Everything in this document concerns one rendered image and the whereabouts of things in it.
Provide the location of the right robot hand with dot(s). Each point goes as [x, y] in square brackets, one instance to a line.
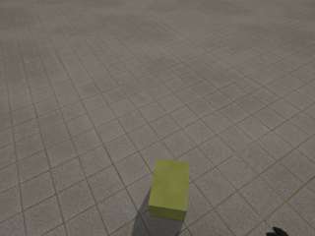
[278, 232]

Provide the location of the carton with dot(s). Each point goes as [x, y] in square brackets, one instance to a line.
[169, 191]

